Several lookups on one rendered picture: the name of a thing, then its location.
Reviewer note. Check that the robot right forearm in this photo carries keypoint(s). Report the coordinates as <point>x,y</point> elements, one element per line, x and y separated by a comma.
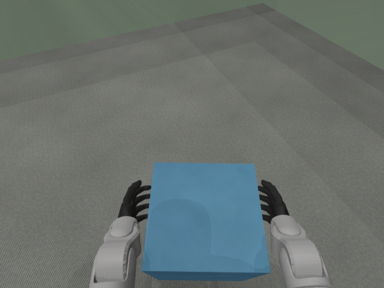
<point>301,262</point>

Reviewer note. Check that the robot left forearm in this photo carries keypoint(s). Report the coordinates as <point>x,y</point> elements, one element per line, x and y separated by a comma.
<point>115,263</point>

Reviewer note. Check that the right robot hand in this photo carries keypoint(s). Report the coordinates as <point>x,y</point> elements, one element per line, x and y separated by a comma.
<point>275,206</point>

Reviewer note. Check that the carton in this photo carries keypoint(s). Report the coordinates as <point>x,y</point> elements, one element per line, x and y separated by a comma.
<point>205,223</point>

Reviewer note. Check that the left robot hand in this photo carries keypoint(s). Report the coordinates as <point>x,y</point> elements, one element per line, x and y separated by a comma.
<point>129,206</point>

